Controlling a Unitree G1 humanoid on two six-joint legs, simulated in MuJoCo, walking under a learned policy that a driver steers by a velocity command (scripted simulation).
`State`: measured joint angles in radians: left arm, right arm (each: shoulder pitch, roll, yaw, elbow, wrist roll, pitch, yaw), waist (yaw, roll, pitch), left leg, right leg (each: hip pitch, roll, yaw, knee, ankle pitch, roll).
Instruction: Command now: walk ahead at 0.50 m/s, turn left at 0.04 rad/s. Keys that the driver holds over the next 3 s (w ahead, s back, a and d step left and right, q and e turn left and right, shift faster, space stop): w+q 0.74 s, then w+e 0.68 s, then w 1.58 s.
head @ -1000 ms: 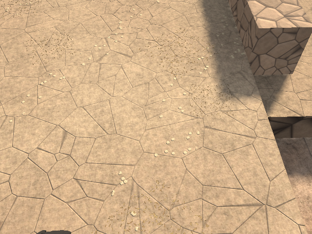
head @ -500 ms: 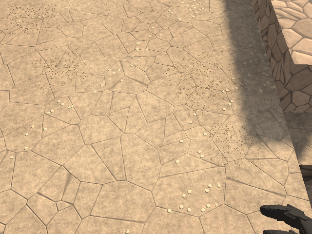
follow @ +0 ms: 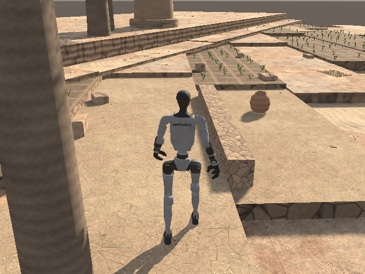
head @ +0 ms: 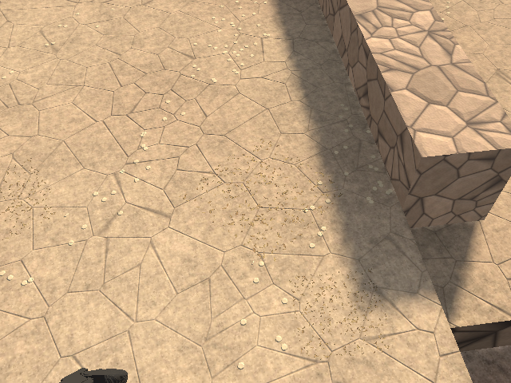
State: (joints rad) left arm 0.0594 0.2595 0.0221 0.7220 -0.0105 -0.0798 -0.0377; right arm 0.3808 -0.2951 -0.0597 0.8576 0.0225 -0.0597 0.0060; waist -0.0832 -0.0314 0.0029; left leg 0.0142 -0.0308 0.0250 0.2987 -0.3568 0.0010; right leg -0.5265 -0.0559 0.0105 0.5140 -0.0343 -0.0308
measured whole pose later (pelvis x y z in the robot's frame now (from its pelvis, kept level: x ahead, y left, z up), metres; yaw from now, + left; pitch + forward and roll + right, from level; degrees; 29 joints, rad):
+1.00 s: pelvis +0.53 +0.09 +0.01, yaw +21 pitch +2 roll +2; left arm 0.10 0.27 0.04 0.75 -0.02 -0.08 -0.03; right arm 0.30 -0.27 -0.05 0.76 0.00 -0.07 0.00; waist -0.06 -0.05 0.01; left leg -0.01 -0.10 -0.04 0.28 -0.30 0.07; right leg -0.63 -0.08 0.01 0.59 0.07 0.00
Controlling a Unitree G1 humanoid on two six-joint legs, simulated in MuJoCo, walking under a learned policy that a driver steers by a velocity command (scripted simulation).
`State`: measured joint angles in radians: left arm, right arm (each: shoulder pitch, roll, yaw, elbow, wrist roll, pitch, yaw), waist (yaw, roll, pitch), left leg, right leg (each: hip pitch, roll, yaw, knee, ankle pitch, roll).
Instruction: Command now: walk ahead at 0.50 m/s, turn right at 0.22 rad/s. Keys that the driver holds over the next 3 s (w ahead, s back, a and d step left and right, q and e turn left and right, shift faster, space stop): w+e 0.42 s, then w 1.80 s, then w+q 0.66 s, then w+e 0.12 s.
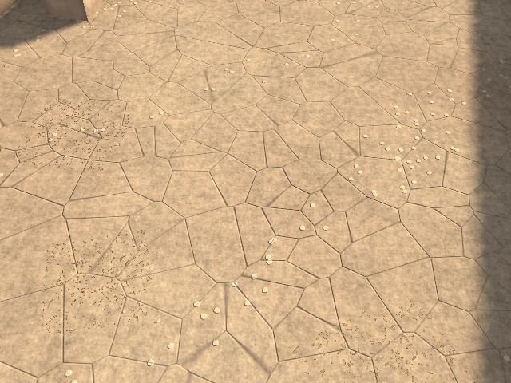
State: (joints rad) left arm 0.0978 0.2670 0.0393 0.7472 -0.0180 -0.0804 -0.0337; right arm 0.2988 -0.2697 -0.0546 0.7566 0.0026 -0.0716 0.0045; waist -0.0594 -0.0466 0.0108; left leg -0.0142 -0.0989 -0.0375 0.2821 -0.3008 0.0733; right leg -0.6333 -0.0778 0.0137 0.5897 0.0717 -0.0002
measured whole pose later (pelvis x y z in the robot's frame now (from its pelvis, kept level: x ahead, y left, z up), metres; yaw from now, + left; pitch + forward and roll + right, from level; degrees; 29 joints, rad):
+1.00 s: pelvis +0.56 -0.10 +0.00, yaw -19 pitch +2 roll +1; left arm 0.08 0.26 0.03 0.67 -0.01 -0.07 -0.03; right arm 0.39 -0.28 -0.05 0.85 0.02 -0.07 0.01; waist -0.11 -0.04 0.02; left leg -0.02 -0.05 0.00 0.25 -0.27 0.03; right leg -0.62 -0.07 0.04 0.59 0.01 0.00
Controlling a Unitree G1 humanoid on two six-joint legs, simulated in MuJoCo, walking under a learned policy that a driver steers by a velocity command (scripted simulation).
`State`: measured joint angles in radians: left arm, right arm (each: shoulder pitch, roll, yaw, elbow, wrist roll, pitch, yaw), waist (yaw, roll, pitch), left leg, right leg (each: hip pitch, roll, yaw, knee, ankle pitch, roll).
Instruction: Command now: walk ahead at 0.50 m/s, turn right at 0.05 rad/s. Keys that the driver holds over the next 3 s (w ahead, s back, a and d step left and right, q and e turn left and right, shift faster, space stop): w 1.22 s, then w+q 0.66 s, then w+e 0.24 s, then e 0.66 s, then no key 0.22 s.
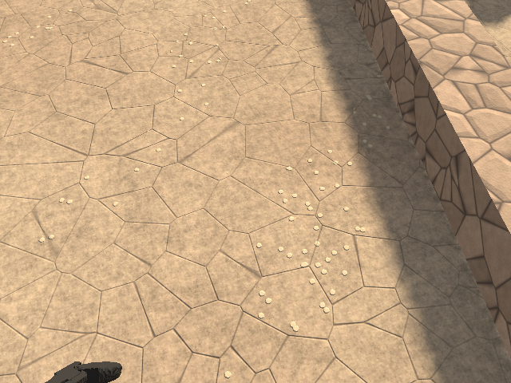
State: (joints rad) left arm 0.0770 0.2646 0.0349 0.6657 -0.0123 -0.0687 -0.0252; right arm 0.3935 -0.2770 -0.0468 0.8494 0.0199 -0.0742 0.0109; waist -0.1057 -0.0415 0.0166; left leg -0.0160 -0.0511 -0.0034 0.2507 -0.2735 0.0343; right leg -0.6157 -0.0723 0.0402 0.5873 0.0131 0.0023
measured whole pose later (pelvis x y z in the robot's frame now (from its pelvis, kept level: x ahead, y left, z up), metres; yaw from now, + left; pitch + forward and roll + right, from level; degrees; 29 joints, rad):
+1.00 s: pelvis +0.54 +0.02 +0.00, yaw +0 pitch +2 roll +2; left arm 0.09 0.28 0.04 0.77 -0.01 -0.06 -0.01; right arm 0.35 -0.27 -0.05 0.89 0.01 -0.08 0.01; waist -0.08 -0.04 0.01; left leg -0.03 -0.06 0.04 0.21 -0.21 0.05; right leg -0.65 -0.11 0.04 0.64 0.04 0.01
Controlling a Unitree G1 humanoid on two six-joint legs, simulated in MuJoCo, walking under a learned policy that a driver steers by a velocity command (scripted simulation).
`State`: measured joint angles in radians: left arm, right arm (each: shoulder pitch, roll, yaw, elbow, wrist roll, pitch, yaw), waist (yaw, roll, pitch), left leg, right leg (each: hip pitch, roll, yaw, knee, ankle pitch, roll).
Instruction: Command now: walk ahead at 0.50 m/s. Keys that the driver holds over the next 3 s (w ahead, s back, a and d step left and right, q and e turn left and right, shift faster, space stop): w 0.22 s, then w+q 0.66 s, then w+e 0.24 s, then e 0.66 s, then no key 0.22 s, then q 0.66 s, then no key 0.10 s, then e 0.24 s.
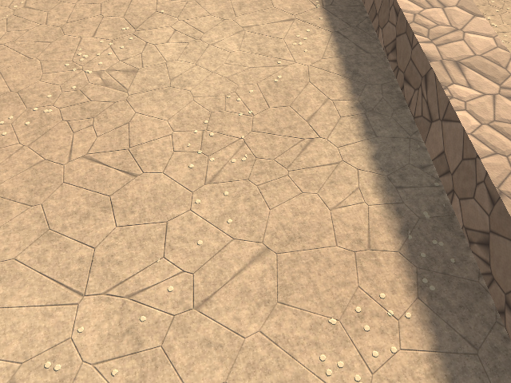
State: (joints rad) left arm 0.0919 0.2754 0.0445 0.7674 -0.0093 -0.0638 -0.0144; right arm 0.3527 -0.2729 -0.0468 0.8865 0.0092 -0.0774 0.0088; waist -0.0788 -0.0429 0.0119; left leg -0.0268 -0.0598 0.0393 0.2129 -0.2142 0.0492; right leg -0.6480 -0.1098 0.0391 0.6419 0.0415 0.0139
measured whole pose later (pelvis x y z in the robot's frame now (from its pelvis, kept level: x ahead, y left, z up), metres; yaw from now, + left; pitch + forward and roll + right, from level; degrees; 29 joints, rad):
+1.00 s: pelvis +0.54 +0.04 +0.00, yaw +21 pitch +1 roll +0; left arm 0.09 0.30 0.06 0.79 0.01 -0.09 0.00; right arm 0.30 -0.26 -0.06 0.77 0.00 -0.06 0.00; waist -0.04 -0.04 0.04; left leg -0.12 -0.12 -0.06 0.29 -0.18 0.10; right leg -0.67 -0.13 0.06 0.79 -0.05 0.05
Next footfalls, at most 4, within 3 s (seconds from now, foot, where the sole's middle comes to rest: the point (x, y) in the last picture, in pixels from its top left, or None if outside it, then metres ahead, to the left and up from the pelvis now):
0.14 right None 0.26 -0.15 -0.78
0.70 left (204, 368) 0.54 0.11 -0.78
1.22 right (233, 248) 0.90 0.02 -0.78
1.72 left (161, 245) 0.93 0.24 -0.78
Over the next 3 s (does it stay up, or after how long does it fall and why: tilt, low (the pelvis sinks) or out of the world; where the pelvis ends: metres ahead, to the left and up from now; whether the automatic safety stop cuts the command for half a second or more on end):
stays up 0.87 0.14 -0.01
